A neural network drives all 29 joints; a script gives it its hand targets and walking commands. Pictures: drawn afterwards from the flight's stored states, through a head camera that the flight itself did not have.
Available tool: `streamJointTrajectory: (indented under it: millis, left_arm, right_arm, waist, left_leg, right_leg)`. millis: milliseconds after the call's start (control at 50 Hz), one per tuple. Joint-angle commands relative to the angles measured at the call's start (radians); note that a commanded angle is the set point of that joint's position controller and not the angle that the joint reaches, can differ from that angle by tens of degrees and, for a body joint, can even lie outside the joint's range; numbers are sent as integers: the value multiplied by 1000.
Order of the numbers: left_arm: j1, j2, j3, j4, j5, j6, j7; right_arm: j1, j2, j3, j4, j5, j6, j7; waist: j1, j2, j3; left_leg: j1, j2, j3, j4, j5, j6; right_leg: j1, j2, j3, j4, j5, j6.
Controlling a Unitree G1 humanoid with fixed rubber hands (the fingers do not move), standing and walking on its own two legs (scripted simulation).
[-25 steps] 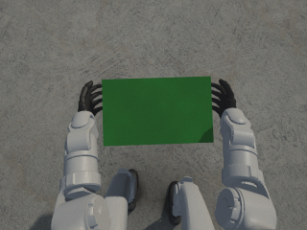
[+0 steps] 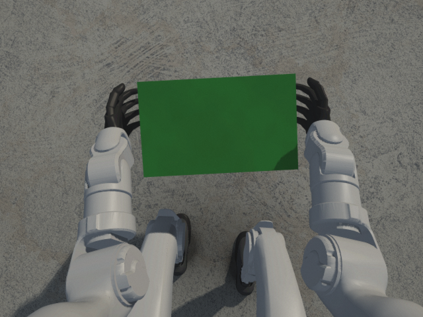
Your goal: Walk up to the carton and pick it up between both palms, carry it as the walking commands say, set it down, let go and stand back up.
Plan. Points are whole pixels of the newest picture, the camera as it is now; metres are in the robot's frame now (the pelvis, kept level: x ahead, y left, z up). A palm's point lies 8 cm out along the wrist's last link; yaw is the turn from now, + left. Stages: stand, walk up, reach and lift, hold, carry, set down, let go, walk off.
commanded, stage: set down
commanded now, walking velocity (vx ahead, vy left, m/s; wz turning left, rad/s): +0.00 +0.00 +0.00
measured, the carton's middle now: (217, 128) +0.46 +0.02 -0.17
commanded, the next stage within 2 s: none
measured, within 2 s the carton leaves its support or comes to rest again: neither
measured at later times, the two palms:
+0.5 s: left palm (134, 130) +0.45 +0.20 -0.17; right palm (299, 123) +0.49 -0.15 -0.17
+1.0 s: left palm (145, 133) +0.46 +0.20 -0.26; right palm (287, 126) +0.51 -0.15 -0.26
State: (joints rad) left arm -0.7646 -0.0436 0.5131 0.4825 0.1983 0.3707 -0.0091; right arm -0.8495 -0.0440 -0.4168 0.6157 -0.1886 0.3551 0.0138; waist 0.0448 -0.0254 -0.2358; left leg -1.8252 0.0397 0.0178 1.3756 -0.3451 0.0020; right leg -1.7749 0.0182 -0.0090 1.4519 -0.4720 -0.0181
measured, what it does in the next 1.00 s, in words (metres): lowers itself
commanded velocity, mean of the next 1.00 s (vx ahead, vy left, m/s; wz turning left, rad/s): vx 0.00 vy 0.00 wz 0.00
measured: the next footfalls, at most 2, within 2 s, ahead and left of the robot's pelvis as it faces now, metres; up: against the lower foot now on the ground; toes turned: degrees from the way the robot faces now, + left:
none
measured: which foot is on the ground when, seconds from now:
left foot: down 0.00-1.00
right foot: down 0.00-1.00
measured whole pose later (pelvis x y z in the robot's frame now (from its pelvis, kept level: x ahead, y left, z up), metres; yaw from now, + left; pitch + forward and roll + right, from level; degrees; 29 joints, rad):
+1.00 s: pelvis -0.03 +0.00 -0.14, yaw +1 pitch +49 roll +2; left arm -1.08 0.10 0.45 0.64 0.06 0.32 0.10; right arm -1.20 -0.23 -0.29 0.80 -0.10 0.32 -0.02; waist 0.05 -0.02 -0.07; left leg -2.31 0.04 0.02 1.84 -0.39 0.00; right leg -2.26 0.02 0.01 1.94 -0.54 -0.01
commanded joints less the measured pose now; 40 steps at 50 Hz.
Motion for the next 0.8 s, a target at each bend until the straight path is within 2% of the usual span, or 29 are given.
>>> streamJointTrajectory:
  millis: [0,300,580,780]
  left_arm:
    - [-614,-847,-598,42,-174,-6,-296]
    - [-745,-788,-594,42,-208,-10,-276]
    - [-878,-743,-576,66,-239,-19,-223]
    - [-939,-715,-584,70,-264,-42,-197]
  right_arm:
    - [-566,916,537,17,173,-18,325]
    - [-676,888,541,25,199,-17,289]
    - [-791,811,512,79,202,-26,288]
    - [-853,767,522,87,216,-49,281]
  waist:
    - [21,-31,-909]
    - [20,-25,-992]
    - [22,-22,-996]
    - [23,-28,-1006]
  left_leg:
    - [605,-160,9,-23,220,6]
    - [443,-159,31,126,212,-2]
    - [393,-147,37,233,179,-10]
    - [361,-139,40,321,191,-12]
  right_leg:
    - [350,134,14,-139,204,20]
    - [257,137,4,7,206,26]
    - [73,130,-14,128,132,14]
    - [-2,119,-23,214,135,14]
